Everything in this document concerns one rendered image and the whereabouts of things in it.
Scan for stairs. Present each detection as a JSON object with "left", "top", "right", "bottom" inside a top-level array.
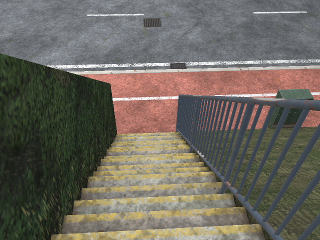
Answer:
[{"left": 51, "top": 132, "right": 265, "bottom": 240}]

